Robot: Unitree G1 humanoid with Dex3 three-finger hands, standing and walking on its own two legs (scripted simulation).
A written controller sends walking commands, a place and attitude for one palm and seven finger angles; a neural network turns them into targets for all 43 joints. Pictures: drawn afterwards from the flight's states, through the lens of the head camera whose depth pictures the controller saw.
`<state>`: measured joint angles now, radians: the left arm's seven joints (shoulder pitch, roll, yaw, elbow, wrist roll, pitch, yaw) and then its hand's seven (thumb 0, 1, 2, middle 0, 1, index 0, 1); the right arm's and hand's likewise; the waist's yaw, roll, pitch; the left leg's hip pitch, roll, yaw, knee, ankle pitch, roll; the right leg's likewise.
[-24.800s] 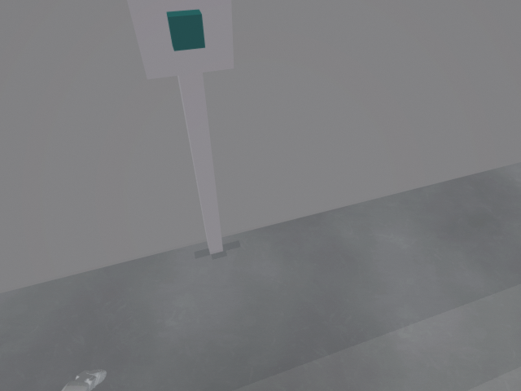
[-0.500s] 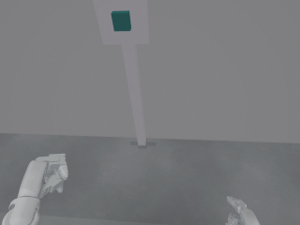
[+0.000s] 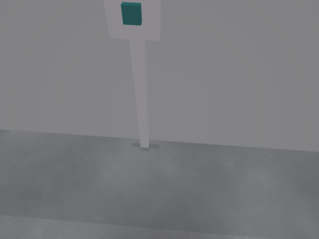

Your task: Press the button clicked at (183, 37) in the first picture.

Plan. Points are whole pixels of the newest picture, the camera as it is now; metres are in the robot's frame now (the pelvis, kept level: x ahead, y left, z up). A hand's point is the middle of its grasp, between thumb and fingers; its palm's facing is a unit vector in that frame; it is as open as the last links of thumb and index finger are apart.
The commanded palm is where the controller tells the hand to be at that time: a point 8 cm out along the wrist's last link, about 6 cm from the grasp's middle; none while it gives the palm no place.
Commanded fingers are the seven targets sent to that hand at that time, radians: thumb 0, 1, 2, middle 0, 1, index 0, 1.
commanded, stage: let the arm hang, fingers relaxed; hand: left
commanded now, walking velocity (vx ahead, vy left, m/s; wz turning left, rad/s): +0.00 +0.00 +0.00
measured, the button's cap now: (132, 13) +0.82 +0.16 +0.20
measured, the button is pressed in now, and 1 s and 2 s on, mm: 0 0 0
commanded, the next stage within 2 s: stand and wait in 0.50 s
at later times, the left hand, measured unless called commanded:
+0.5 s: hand out of the picture +0.12 +0.23 -0.15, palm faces -0.03 -0.95 -0.32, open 7.4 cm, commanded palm none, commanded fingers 0.00 0.90 0.90 -0.20 -0.30 -0.20 -0.30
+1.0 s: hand out of the picture +0.14 +0.23 -0.14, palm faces -0.03 -0.93 -0.36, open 7.4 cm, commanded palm none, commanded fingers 0.00 0.90 0.90 -0.20 -0.30 -0.20 -0.30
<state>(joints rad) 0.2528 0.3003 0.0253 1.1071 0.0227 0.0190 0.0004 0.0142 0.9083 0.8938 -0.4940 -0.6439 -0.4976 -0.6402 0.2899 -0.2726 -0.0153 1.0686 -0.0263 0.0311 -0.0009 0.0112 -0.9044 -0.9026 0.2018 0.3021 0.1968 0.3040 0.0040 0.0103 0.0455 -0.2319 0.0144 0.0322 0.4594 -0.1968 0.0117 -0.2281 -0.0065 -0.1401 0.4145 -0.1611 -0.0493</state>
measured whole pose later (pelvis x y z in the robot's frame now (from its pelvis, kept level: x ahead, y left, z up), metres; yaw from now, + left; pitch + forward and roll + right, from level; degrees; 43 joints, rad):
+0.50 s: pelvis +0.03 +0.00 +0.01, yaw -1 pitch -1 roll +0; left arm 0.09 0.29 0.01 1.13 0.02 -0.02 0.00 0.01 0.91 0.89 -0.20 -0.30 -0.20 -0.30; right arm 0.14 -0.31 -0.01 1.11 -0.02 0.00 0.00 0.01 -0.90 -0.90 0.20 0.30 0.20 0.30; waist -0.01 0.02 0.04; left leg -0.13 0.00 0.05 0.32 -0.17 0.01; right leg -0.16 -0.01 -0.12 0.34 -0.16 -0.03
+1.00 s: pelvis +0.06 -0.02 +0.01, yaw -1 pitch -1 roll +0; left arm 0.10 0.32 0.02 1.15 0.02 -0.02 0.01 0.01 0.91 0.89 -0.20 -0.30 -0.20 -0.30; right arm 0.12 -0.33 0.00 1.12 -0.02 0.00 -0.01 0.01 -0.90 -0.90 0.20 0.30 0.20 0.30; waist 0.00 0.03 0.04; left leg -0.07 0.03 0.05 0.28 -0.19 -0.02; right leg -0.10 0.02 -0.12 0.29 -0.18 -0.05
